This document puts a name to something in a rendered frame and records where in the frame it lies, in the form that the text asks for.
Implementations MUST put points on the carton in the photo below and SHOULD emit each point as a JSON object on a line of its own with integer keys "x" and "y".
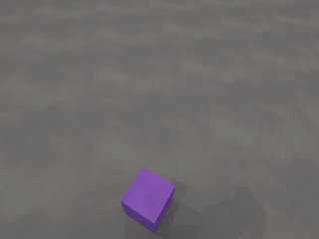
{"x": 148, "y": 199}

